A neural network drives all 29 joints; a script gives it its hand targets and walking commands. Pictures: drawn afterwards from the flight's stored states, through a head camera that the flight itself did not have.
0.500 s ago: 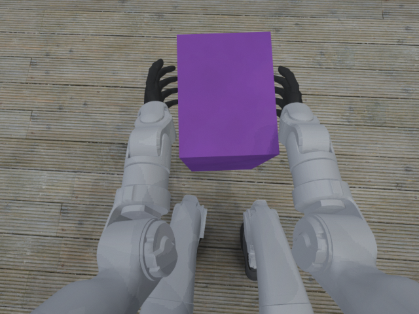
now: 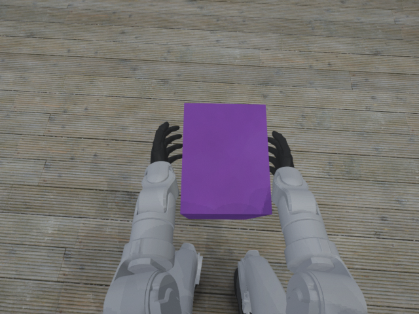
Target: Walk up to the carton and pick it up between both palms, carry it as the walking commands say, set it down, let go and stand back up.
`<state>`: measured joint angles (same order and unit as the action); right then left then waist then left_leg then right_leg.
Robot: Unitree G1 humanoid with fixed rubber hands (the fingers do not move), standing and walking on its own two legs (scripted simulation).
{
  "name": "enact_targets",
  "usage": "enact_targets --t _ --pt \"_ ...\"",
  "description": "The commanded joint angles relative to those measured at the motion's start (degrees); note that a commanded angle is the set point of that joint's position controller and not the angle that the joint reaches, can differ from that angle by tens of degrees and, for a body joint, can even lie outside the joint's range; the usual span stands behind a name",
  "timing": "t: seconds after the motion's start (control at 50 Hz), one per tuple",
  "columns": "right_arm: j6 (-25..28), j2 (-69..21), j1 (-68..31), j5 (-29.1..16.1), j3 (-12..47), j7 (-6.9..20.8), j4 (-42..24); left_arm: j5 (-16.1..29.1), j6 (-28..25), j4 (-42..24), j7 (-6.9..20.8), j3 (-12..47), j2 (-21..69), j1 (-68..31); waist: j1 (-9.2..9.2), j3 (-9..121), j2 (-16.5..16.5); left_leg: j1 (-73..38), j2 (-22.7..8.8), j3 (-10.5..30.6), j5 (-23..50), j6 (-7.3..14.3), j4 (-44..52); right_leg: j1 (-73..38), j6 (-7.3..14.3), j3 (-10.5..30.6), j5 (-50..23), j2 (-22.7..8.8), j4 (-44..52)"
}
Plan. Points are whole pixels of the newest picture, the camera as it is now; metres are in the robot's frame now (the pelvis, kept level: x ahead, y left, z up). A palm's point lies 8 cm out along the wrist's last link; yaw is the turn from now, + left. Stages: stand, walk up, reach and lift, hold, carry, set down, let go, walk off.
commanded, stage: reach and lift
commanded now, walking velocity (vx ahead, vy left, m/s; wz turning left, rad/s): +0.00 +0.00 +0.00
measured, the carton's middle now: (220, 171) +0.40 +0.02 -0.11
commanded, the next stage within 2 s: none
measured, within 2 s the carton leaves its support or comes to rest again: neither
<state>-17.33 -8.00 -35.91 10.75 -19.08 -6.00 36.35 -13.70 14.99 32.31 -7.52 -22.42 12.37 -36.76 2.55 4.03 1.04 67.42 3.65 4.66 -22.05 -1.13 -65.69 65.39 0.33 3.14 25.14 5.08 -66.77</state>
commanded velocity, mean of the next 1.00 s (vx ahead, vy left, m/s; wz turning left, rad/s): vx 0.00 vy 0.00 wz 0.00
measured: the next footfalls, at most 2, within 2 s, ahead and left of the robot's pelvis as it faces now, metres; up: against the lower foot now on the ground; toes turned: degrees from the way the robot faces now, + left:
none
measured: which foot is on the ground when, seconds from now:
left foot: down 0.00-1.00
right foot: down 0.00-1.00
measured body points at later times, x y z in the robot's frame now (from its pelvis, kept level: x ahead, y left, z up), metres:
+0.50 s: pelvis +0.01 +0.00 +0.05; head +0.11 +0.00 +0.49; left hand +0.37 +0.14 +0.03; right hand +0.38 -0.10 +0.01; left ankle +0.08 +0.12 -0.63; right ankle +0.05 -0.11 -0.63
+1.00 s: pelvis +0.03 +0.00 +0.09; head +0.04 -0.01 +0.54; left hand +0.36 +0.14 +0.10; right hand +0.36 -0.10 +0.08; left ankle +0.08 +0.12 -0.63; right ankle +0.05 -0.11 -0.63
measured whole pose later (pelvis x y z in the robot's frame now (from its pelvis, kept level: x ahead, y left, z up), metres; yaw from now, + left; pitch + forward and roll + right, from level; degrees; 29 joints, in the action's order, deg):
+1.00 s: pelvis +0.03 +0.00 +0.09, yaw -1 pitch +2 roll +0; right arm -28.9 -10.8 -24.6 14.4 -16.8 -5.9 32.9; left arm -16.4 25.9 32.0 -6.4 -18.4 12.7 -26.6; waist 4.0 0.8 -0.6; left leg 23.9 2.7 4.2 -14.2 -0.2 -36.3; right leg 22.6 0.8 5.7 17.0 3.8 -37.9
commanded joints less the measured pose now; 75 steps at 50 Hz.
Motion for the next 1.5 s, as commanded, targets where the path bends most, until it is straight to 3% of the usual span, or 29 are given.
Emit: enact_targets --t 0.0,0.12,0.14,0.18,0.2,0.24,0.3,0.42,0.48,0.56,0.58,0.6,0.68,0.8,0.86,0.92,0.94,1.0,1.04,1.1,1.16,1.18,1.2,1.22,1.3,1.4,1.42,1.44,1.48 --pt "5.82 -54.95 -51.6 -8.91 36.07 13.53 -11.77 6.61 1.1 7.27 13.22 35.2 60.24 -29.86 0.51 49.34 -1.5 -35.66 4.79 -0.05 18.89 0.06 7.05 -20.92 0.04 0.59 -16.37 4.46 8.69" --pt "3.58 -56.44 -42.93 -6.67 33.45 13.87 -5.17 6.58 2.17 6.88 13.79 35.38 61.82 -27.29 -0.93 41.63 -1.24 -38.98 3.61 0.43 18.14 0.07 11.35 -23.53 0.28 1.17 -14.98 3.6 13.26" --pt "3.35 -59.12 -41.75 -7.97 34.71 13.97 -6.05 6.28 1.74 4.71 13.41 35.09 59.85 -26.36 1.42 43.05 -0.19 -38.43 3.67 -0.07 18.95 0.87 11.76 -26.82 0.09 2.33 -17.24 3.01 14.34" --pt "3.62 -58.6 -45.64 -9.01 36.43 14.07 -8.71 7.24 1.71 6.07 13.95 35.01 61.5 -27.25 0.39 42.81 1.19 -41.37 3.18 0.51 19.12 1.38 12.63 -26.8 -0.49 2.41 -16.44 2.73 15.5" --pt "2.55 -58.4 -40.66 -7.05 34.03 13.92 -4.69 4.85 2.68 8.89 14.0 31.39 59.34 -23.14 2.84 35.93 0.8 -39.7 2.81 -0.16 18.3 1.38 13.64 -26.33 0.06 2.94 -15.1 2.38 16.76" --pt "3.16 -56.18 -39.01 -4.3 30.44 14.18 -4.84 3.54 2.84 10.4 14.28 30.56 60.25 -20.08 0.33 33.01 0.7 -39.35 3.33 0.63 18.86 1.09 15.18 -26.3 0.49 2.3 -16.46 2.61 18.07" --pt "3.36 -59.74 -38.84 -5.74 32.82 13.95 -4.89 3.55 2.05 8.96 14.52 31.4 59.54 -20.82 2.22 33.66 1.29 -42.2 2.76 -0.02 20.09 1.92 16.48 -30.0 -0.15 3.3 -17.76 2.18 19.94" --pt "3.9 -59.71 -38.18 -3.69 32.12 13.5 -4.71 5.09 1.33 6.82 15.59 32.53 59.07 -24.31 -0.68 32.14 2.63 -42.69 2.67 0.96 18.67 1.85 19.27 -34.13 0.29 3.41 -18.06 1.95 23.01" --pt "3.77 -61.78 -40.31 -8.32 39.08 13.6 -11.15 7.92 1.92 2.56 15.14 37.13 61.35 -23.2 1.62 39.81 0.71 -50.47 2.3 0.37 23.11 1.56 20.59 -39.12 0.36 3.93 -21.79 1.7 23.47" --pt "2.14 -57.57 -42.28 -5.83 32.66 13.87 -6.78 4.15 4.92 10.7 15.25 31.64 59.61 -21.74 1.03 24.51 0.3 -45.87 1.83 0.05 12.29 1.66 23.16 -32.76 0.68 3.72 -10.59 0.89 26.29" --pt "1.16 -59.47 -38.21 -4.82 31.57 14.24 -4.24 5.19 4.69 6.48 15.22 32.94 60.67 -24.01 0.65 27.09 -0.73 -47.7 1.81 -0.19 11.86 1.25 24.53 -35.64 1.16 3.44 -9.84 0.84 27.51" --pt "0.89 -58.82 -40.03 -5.27 33.01 14.28 -6.85 4.17 5.83 10.38 15.32 30.85 60.74 -18.94 1.85 26.34 -0.65 -49.56 1.75 0.15 11.92 1.64 25.29 -35.63 1.15 3.54 -9.21 0.57 28.48" --pt "-0.49 -60.7 -38.47 -5.79 33.11 14.42 -8.54 6.72 6.67 5.85 15.92 34.82 61.83 -22.75 -0.26 30.45 -1.24 -53.27 1.77 -0.16 17.18 1.34 26.51 -41.36 1.31 3.56 -15.83 0.83 29.74" --pt "-2.59 -60.49 -38.47 -9.32 37.01 15.15 -11.98 8.55 8.99 2.13 15.31 37.18 63.14 -20.03 2.03 28.73 -2.13 -59.2 0.95 0.62 22.87 1.03 29.41 -44.39 1.02 3.68 -19.12 0.71 31.93" --pt "-4.7 -60.35 -36.55 -7.57 36.81 14.86 -11.8 6.15 11.11 7.9 15.53 31.67 61.5 -12.67 3.56 23.86 2.28 -58.86 0.8 1.01 20.0 2.13 30.6 -45.56 0.55 3.96 -16.22 -0.06 34.79" --pt "-6.04 -58.86 -36.22 -7.35 34.08 15.33 -8.76 5.91 12.52 10.2 15.69 29.56 62.68 -12.25 2.36 19.11 0.23 -58.72 0.79 0.52 17.14 1.95 32.29 -44.81 1.12 3.63 -13.89 -0.51 35.62" --pt "-5.88 -60.56 -35.73 -9.31 38.0 15.31 -14.39 8.96 12.43 3.55 15.8 35.01 65.35 -13.88 1.21 25.45 -0.99 -62.89 1.14 1.04 22.47 1.17 32.54 -49.72 1.78 3.55 -19.54 -0.21 35.81" --pt "-7.74 -62.93 -36.48 -9.73 38.39 14.92 -15.98 10.11 13.58 1.49 16.22 35.35 64.94 -15.48 1.49 23.85 3.54 -63.18 0.98 1.41 24.5 1.73 32.68 -50.84 1.01 3.66 -21.53 0.05 37.12" --pt "-8.57 -59.85 -36.16 -8.91 36.42 14.65 -14.27 11.58 14.77 0.56 16.5 36.87 64.76 -18.42 -1.67 20.57 -1.01 -63.35 -0.17 1.47 20.66 0.32 33.69 -49.17 1.66 3.96 -18.38 -0.73 37.56" --pt "-10.54 -60.73 -34.03 -9.7 36.52 15.28 -14.4 10.31 17.07 0.17 16.15 36.29 64.99 -14.13 0.75 19.49 -3.87 -62.66 0.59 0.7 21.2 0.26 35.31 -51.8 2.04 3.74 -17.86 -0.9 38.52" --pt "-12.15 -61.67 -39.47 -11.31 38.07 15.13 -18.0 10.22 19.03 4.44 16.34 34.24 66.46 -11.52 1.63 18.3 -0.29 -64.51 0.53 0.54 18.92 1.42 34.87 -52.32 1.32 3.71 -16.16 -1.07 39.39" --pt "-13.16 -61.92 -32.09 -10.08 36.25 15.29 -15.72 11.82 18.87 -2.23 16.65 37.59 65.68 -15.6 -0.57 17.97 -1.4 -64.11 0.6 0.39 21.43 0.79 35.54 -53.78 1.81 3.65 -18.99 -0.8 40.0" --pt "-13.17 -63.44 -36.76 -12.39 39.91 15.68 -19.36 12.35 19.16 -3.43 16.59 37.98 66.4 -15.78 1.54 23.09 -1.87 -67.16 0.55 0.78 23.16 1.06 35.47 -56.22 1.52 3.63 -20.48 -0.82 39.56" --pt "-14.19 -62.2 -35.39 -11.41 39.62 15.1 -19.76 13.84 19.95 -4.55 16.56 39.79 66.61 -16.48 -0.11 20.32 -0.81 -66.83 0.5 0.84 21.78 0.85 35.33 -56.41 1.51 4.19 -19.04 -1.22 40.3" --pt "-16.08 -60.57 -35.89 -10.54 34.37 15.57 -15.67 11.02 21.87 -1.02 16.37 33.83 63.81 -15.85 1.8 9.59 -2.16 -62.27 0.08 0.63 14.37 1.09 37.64 -52.53 1.94 3.92 -11.9 -1.7 41.31" --pt "-18.01 -61.17 -36.34 -10.98 34.59 15.63 -17.14 12.0 23.93 -4.1 16.43 34.99 64.34 -18.73 0.88 12.7 -2.13 -66.09 0.16 0.16 14.92 0.98 38.7 -54.41 1.71 4.0 -13.02 -1.56 42.29" --pt "-18.89 -60.54 -35.97 -10.29 34.0 15.5 -15.64 12.67 24.08 -3.34 16.69 34.52 63.21 -18.79 0.34 9.97 2.48 -65.22 -0.37 0.37 14.53 1.44 38.86 -53.77 1.16 3.72 -11.57 -1.43 43.16" --pt "-18.56 -59.56 -37.51 -9.95 32.09 15.49 -14.78 13.0 24.3 -1.38 16.85 33.99 63.8 -21.02 -1.36 8.95 0.78 -65.21 -0.52 0.46 11.08 1.32 39.18 -53.54 1.62 3.72 -9.76 -1.17 42.5" --pt "-18.74 -59.36 -39.54 -9.66 31.3 15.52 -13.95 11.2 24.7 0.67 16.91 32.44 63.67 -21.79 -0.51 7.2 -1.66 -63.69 -0.4 0.54 4.76 1.51 40.14 -52.72 1.72 3.47 -4.31 -1.5 42.7"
